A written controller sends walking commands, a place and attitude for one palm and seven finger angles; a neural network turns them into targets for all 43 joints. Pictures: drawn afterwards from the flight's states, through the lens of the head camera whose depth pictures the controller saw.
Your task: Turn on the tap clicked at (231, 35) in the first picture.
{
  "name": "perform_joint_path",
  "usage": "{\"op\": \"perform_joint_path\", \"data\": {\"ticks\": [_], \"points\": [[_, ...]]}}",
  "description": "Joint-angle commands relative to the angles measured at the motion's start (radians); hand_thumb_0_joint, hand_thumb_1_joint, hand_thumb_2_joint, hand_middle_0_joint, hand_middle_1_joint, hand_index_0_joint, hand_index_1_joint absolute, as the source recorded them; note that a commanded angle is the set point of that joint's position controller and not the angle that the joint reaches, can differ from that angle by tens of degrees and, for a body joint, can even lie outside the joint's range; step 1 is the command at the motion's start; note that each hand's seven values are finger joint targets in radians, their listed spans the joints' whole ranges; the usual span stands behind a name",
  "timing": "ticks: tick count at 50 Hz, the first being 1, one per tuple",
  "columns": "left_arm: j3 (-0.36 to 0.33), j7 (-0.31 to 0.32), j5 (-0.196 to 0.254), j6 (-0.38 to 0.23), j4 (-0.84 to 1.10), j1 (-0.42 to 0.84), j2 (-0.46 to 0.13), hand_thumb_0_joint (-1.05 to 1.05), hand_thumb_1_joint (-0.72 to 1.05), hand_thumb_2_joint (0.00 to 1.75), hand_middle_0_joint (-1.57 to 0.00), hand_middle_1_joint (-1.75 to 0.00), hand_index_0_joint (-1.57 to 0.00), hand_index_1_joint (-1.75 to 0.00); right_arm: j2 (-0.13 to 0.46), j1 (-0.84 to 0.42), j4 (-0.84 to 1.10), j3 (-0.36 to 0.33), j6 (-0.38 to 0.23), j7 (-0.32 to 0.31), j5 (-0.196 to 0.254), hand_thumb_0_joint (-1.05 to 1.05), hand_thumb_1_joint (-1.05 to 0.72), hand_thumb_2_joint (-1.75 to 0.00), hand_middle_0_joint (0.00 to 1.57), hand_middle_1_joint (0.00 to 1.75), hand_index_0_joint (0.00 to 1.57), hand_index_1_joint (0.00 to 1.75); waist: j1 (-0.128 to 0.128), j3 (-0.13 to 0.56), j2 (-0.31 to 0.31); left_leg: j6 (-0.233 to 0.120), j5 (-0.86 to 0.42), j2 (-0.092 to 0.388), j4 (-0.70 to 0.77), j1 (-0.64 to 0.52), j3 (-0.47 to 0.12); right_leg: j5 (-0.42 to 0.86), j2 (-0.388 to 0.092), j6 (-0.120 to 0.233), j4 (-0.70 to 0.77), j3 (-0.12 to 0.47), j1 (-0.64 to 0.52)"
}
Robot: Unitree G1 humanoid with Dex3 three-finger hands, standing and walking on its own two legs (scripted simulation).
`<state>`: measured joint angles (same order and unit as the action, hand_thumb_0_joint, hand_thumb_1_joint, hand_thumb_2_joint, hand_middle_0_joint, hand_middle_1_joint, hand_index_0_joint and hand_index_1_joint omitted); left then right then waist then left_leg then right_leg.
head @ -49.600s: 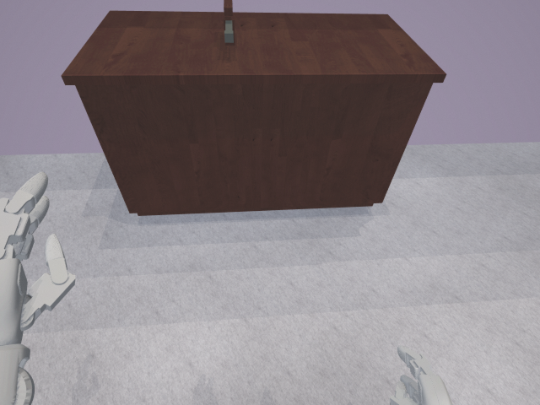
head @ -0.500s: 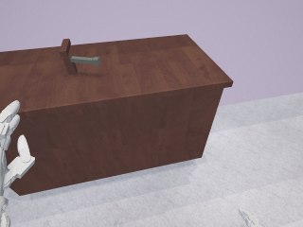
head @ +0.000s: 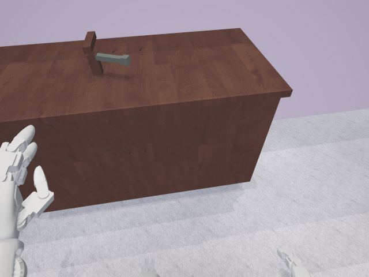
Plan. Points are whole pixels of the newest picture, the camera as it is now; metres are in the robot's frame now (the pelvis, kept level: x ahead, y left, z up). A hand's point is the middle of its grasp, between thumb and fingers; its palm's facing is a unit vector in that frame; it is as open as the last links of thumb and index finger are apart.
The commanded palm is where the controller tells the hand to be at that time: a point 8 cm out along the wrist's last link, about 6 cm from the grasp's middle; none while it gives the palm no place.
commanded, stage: stop stepping back and stand still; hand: left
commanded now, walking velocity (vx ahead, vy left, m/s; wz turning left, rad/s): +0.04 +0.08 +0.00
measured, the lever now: (125, 60) +0.80 +0.27 +0.08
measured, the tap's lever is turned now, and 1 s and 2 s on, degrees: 66 66 66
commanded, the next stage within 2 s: stand and check the lever's angle in 0.06 s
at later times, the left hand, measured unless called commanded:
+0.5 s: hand (39, 171) +0.25 +0.27 +0.16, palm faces +0.38 -0.85 -0.36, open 7.5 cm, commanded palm +0.19 +0.31 +0.18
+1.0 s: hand (34, 168) +0.26 +0.29 +0.16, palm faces +0.37 -0.86 -0.34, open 7.5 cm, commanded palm +0.20 +0.33 +0.18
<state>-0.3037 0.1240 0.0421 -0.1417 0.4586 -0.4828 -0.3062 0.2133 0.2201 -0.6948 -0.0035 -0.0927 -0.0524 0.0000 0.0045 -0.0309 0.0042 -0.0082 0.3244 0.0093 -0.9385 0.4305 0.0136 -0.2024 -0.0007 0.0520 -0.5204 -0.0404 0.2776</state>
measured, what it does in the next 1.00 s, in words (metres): steps on the spot: left foot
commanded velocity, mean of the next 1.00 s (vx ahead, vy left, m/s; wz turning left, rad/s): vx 0.00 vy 0.00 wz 0.00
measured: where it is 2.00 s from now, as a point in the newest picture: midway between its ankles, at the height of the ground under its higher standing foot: outside the picture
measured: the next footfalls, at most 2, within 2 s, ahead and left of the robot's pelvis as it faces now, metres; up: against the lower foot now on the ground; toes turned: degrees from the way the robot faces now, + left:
left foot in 0.10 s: +0.08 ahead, +0.15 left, +0.00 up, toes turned +2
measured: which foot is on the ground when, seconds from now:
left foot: up 0.00-0.08, down 0.10-1.00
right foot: down 0.00-1.00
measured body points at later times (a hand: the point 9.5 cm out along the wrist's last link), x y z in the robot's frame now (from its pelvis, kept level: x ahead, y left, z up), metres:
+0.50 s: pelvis +0.03 +0.04 +0.00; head +0.04 +0.04 +0.45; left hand +0.22 +0.31 +0.18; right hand +0.20 -0.19 -0.08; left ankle +0.04 +0.15 -0.74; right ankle +0.05 -0.09 -0.74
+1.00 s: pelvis +0.04 +0.05 +0.01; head +0.05 +0.06 +0.46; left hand +0.23 +0.33 +0.18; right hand +0.21 -0.19 -0.07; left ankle +0.04 +0.15 -0.74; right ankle +0.05 -0.09 -0.74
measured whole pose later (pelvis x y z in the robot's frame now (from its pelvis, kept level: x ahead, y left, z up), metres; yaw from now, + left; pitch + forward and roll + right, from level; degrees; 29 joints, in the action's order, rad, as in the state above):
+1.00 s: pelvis +0.04 +0.05 +0.01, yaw -2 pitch -1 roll -1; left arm -0.31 0.16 0.05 -0.14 0.46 -0.47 -0.33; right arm 0.20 0.17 -0.61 0.00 -0.07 -0.08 0.00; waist 0.00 -0.03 0.00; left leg -0.03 0.23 0.01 -0.44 0.19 0.07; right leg -0.17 -0.01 -0.02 -0.38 0.00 0.19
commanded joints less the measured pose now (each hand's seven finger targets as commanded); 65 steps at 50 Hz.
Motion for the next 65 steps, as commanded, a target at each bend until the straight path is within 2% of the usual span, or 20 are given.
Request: {"op": "perform_joint_path", "data": {"ticks": [1,2,3,4,5,6,7,8,9,10,12,13,20,23,33,45,49,54,64,65], "points": [[-0.150,0.053,0.003,-0.072,0.254,0.103,-0.230,0.00,0.90,0.90,-0.20,-0.30,-0.20,-0.30,0.084,-0.116,0.213,-0.037,-0.069,-0.026,0.006,0.00,-0.90,-0.90,0.20,0.30,0.20,0.30,-0.007,0.107,-0.112,-0.030,-0.004,0.014,0.398,-0.230,0.033,-0.205,-0.250,0.052,0.246,0.249,0.024],[-0.149,0.059,0.004,-0.072,0.246,0.082,-0.225,0.00,0.90,0.90,-0.20,-0.30,-0.20,-0.30,0.087,-0.109,0.216,-0.036,-0.070,-0.030,0.002,0.00,-0.90,-0.90,0.20,0.30,0.20,0.30,-0.009,0.098,-0.072,-0.035,-0.011,-0.002,0.474,-0.278,0.049,-0.235,-0.211,0.035,0.226,0.224,0.029],[-0.137,0.062,0.007,-0.073,0.248,0.081,-0.213,0.00,0.90,0.90,-0.20,-0.30,-0.20,-0.30,0.103,-0.106,0.223,-0.044,-0.071,-0.033,0.002,0.00,-0.90,-0.90,0.20,0.30,0.20,0.30,-0.008,0.093,-0.009,-0.052,0.018,0.031,0.538,-0.288,-0.003,-0.242,-0.169,0.016,0.173,0.207,0.023],[-0.131,0.064,0.008,-0.075,0.262,0.088,-0.205,0.00,0.90,0.90,-0.20,-0.30,-0.20,-0.30,0.123,-0.110,0.235,-0.053,-0.070,-0.032,0.003,0.00,-0.90,-0.90,0.20,0.30,0.20,0.30,-0.004,0.090,0.063,-0.079,0.022,0.097,0.573,-0.288,-0.095,-0.217,-0.110,-0.007,0.113,0.170,0.036],[-0.129,0.066,0.011,-0.072,0.235,0.065,-0.193,0.00,0.90,0.90,-0.20,-0.30,-0.20,-0.30,0.134,-0.110,0.245,-0.058,-0.070,-0.035,0.010,0.00,-0.90,-0.90,0.20,0.30,0.20,0.30,-0.001,0.099,0.092,-0.097,-0.074,0.156,0.581,-0.293,-0.175,-0.092,-0.056,-0.029,0.039,0.115,0.025],[-0.150,0.066,0.012,-0.072,0.227,0.061,-0.211,0.00,0.90,0.90,-0.20,-0.30,-0.20,-0.30,0.148,-0.107,0.241,-0.065,-0.067,-0.032,0.021,0.00,-0.90,-0.90,0.20,0.30,0.20,0.30,0.009,0.124,0.082,-0.091,-0.090,0.170,0.569,-0.242,-0.175,-0.049,-0.037,-0.051,0.035,0.089,-0.030],[-0.153,0.060,0.008,-0.070,0.205,0.042,-0.214,0.00,0.90,0.90,-0.20,-0.30,-0.20,-0.30,0.133,-0.106,0.232,-0.063,-0.064,-0.029,0.028,0.00,-0.90,-0.90,0.20,0.30,0.20,0.30,0.000,0.107,0.074,-0.069,0.054,0.138,0.581,-0.177,-0.138,-0.136,-0.047,-0.053,0.079,0.096,-0.046],[-0.147,0.057,0.002,-0.069,0.204,0.044,-0.201,0.00,0.90,0.90,-0.20,-0.30,-0.20,-0.30,0.121,-0.109,0.234,-0.055,-0.065,-0.030,0.021,0.00,-0.90,-0.90,0.20,0.30,0.20,0.30,-0.006,0.051,0.068,-0.059,0.094,0.102,0.572,-0.135,-0.111,-0.156,-0.052,-0.044,0.117,0.113,-0.035],[-0.139,0.054,-0.001,-0.071,0.203,0.051,-0.194,0.00,0.90,0.90,-0.20,-0.30,-0.20,-0.30,0.117,-0.116,0.232,-0.051,-0.067,-0.028,0.017,0.00,-0.90,-0.90,0.20,0.30,0.20,0.30,-0.008,0.026,0.038,-0.052,0.073,0.082,0.541,-0.129,-0.085,-0.154,-0.064,-0.034,0.152,0.140,-0.022],[-0.135,0.052,0.000,-0.075,0.225,0.068,-0.196,0.00,0.90,0.90,-0.20,-0.30,-0.20,-0.30,0.121,-0.121,0.232,-0.053,-0.071,-0.027,0.015,0.00,-0.90,-0.90,0.20,0.30,0.20,0.30,-0.010,0.035,0.043,-0.045,0.013,0.069,0.518,-0.146,-0.067,-0.123,-0.082,-0.023,0.158,0.156,-0.032],[-0.139,0.054,0.003,-0.076,0.207,0.055,-0.202,0.00,0.90,0.90,-0.20,-0.30,-0.20,-0.30,0.115,-0.118,0.224,-0.051,-0.074,-0.023,0.011,0.00,-0.90,-0.90,0.20,0.30,0.20,0.30,-0.008,0.075,-0.040,-0.034,-0.075,0.062,0.478,-0.192,-0.045,-0.048,-0.102,-0.018,0.177,0.177,-0.048],[-0.126,0.053,0.004,-0.075,0.220,0.070,-0.194,0.00,0.90,0.90,-0.20,-0.30,-0.20,-0.30,0.116,-0.121,0.226,-0.052,-0.074,-0.022,0.011,0.00,-0.90,-0.90,0.20,0.30,0.20,0.30,-0.010,0.086,-0.033,-0.029,-0.092,0.054,0.464,-0.208,-0.033,-0.033,-0.112,-0.015,0.185,0.187,-0.048],[-0.134,0.056,0.007,-0.070,0.229,0.082,-0.203,0.00,0.90,0.90,-0.20,-0.30,-0.20,-0.30,0.112,-0.140,0.233,-0.038,-0.066,-0.025,0.005,0.00,-0.90,-0.90,0.20,0.30,0.20,0.30,-0.002,0.112,0.063,-0.031,-0.191,0.097,0.566,-0.249,-0.070,0.100,-0.049,-0.036,0.118,0.100,-0.086],[-0.130,0.055,0.009,-0.070,0.227,0.078,-0.195,0.00,0.90,0.90,-0.20,-0.30,-0.20,-0.30,0.105,-0.140,0.234,-0.033,-0.060,-0.024,0.004,0.00,-0.90,-0.90,0.20,0.30,0.20,0.30,0.002,0.135,0.051,-0.027,-0.254,0.102,0.567,-0.262,-0.063,0.162,-0.042,-0.041,0.114,0.086,-0.116],[-0.116,0.051,0.014,-0.062,0.217,0.072,-0.183,0.00,0.90,0.90,-0.20,-0.30,-0.20,-0.30,0.098,-0.150,0.235,-0.028,-0.042,-0.023,0.001,0.00,-0.90,-0.90,0.20,0.30,0.20,0.30,0.000,0.136,0.034,-0.013,-0.233,0.086,0.576,-0.264,-0.039,0.180,-0.043,-0.041,0.152,0.090,-0.131],[-0.115,0.054,0.012,-0.062,0.221,0.078,-0.187,0.00,0.90,0.90,-0.20,-0.30,-0.20,-0.30,0.109,-0.159,0.243,-0.035,-0.035,-0.033,0.002,0.00,-0.90,-0.90,0.20,0.30,0.20,0.30,0.000,0.132,0.073,-0.007,-0.228,0.076,0.594,-0.260,-0.044,0.173,-0.041,-0.040,0.161,0.083,-0.135],[-0.114,0.055,0.013,-0.064,0.215,0.068,-0.184,0.00,0.90,0.90,-0.20,-0.30,-0.20,-0.30,0.104,-0.154,0.240,-0.035,-0.031,-0.032,0.003,0.00,-0.90,-0.90,0.20,0.30,0.20,0.30,0.002,0.142,0.042,-0.010,-0.217,0.076,0.586,-0.263,-0.038,0.181,-0.042,-0.042,0.168,0.087,-0.140],[-0.111,0.056,0.012,-0.067,0.219,0.084,-0.184,0.00,0.90,0.90,-0.20,-0.30,-0.20,-0.30,0.105,-0.157,0.235,-0.034,-0.031,-0.033,0.002,0.00,-0.90,-0.90,0.20,0.30,0.20,0.30,0.001,0.129,0.073,-0.007,-0.182,0.077,0.602,-0.250,-0.039,0.154,-0.036,-0.042,0.168,0.083,-0.133],[-0.106,0.052,0.014,-0.060,0.186,0.078,-0.177,0.00,0.90,0.90,-0.20,-0.30,-0.20,-0.30,0.105,-0.156,0.233,-0.033,-0.029,-0.034,0.002,0.00,-0.90,-0.90,0.20,0.30,0.20,0.30,0.001,0.120,0.025,-0.009,-0.149,0.069,0.595,-0.239,-0.034,0.134,-0.041,-0.042,0.192,0.094,-0.125],[-0.110,0.052,0.012,-0.060,0.194,0.088,-0.184,0.00,0.90,0.90,-0.20,-0.30,-0.20,-0.30,0.111,-0.158,0.238,-0.036,-0.030,-0.035,0.001,0.00,-0.90,-0.90,0.20,0.30,0.20,0.30,0.000,0.118,0.050,-0.006,-0.154,0.066,0.599,-0.239,-0.039,0.130,-0.041,-0.039,0.189,0.095,-0.125]]}}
